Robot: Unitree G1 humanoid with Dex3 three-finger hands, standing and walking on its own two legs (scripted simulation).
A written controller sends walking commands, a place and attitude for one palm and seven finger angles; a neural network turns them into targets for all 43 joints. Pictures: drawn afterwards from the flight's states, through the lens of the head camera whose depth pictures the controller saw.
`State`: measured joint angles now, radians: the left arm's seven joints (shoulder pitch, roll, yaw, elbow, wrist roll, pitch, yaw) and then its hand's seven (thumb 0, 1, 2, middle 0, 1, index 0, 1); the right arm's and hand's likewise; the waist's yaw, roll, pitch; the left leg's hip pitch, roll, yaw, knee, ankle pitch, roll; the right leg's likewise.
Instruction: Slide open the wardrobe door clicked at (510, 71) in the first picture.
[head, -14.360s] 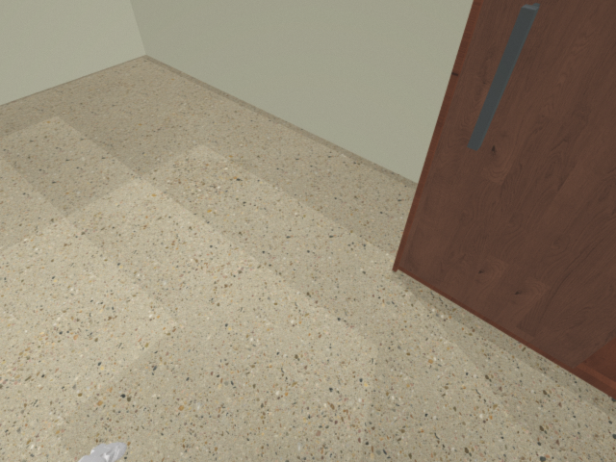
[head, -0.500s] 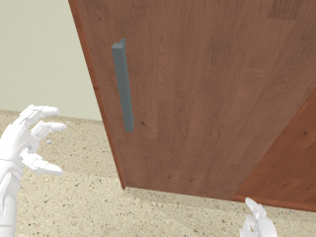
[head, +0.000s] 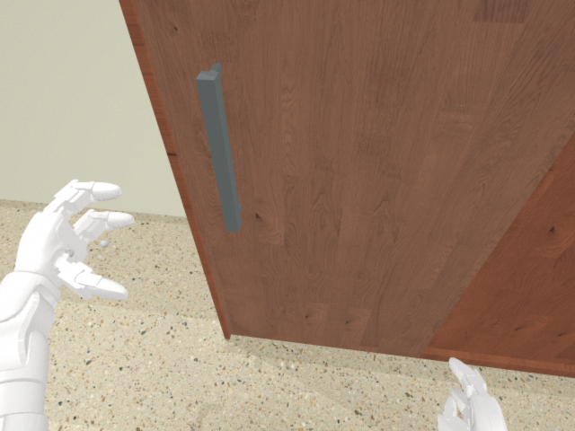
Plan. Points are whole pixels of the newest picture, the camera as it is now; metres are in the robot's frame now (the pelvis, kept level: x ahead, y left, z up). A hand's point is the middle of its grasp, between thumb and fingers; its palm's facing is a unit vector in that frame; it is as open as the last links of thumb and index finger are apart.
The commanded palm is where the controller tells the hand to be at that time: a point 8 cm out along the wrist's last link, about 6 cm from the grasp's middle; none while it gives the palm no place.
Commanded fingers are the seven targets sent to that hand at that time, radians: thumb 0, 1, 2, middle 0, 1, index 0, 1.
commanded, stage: move the hooked fingers beside the handle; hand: left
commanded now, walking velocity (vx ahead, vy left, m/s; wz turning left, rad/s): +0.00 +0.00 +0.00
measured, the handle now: (226, 158) +0.53 +0.16 +0.10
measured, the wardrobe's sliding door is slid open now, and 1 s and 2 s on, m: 0.00 0.00 0.00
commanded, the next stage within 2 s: none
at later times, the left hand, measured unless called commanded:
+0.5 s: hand (144, 206) +0.37 +0.24 +0.13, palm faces +0.00 -1.00 -0.02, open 14.0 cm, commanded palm +0.35 +0.30 +0.13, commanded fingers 0.00 -0.50 0.30 -0.30 -1.20 -0.30 -1.20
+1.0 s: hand (166, 180) +0.43 +0.23 +0.13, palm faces +0.01 -1.00 -0.02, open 14.0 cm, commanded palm +0.41 +0.28 +0.13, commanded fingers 0.00 -0.50 0.30 -0.30 -1.20 -0.30 -1.20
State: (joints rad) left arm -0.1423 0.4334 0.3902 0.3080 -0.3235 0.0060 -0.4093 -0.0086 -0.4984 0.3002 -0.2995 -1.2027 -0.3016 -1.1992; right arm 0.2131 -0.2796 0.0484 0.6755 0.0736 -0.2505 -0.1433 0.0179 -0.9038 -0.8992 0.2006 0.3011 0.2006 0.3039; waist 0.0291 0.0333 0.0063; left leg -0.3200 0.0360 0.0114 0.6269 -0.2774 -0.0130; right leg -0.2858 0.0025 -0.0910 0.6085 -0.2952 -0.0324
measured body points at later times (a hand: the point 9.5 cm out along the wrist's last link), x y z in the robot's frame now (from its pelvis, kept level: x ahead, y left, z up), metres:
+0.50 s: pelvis +0.02 +0.02 +0.00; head +0.02 +0.02 +0.45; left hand +0.37 +0.30 +0.13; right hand +0.15 -0.24 -0.08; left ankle +0.04 +0.13 -0.73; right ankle +0.02 -0.10 -0.73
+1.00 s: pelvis +0.02 +0.01 +0.00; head +0.05 +0.01 +0.45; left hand +0.42 +0.28 +0.13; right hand +0.14 -0.26 -0.10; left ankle +0.04 +0.13 -0.73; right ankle +0.02 -0.10 -0.73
